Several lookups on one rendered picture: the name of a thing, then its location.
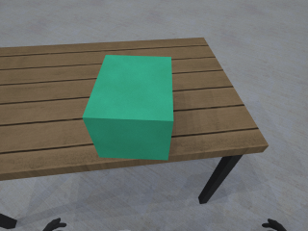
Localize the carton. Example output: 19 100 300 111
82 55 174 161

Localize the left robot hand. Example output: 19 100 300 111
42 218 67 231

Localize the table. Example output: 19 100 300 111
0 38 269 229

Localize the right robot hand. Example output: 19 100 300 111
262 218 287 231

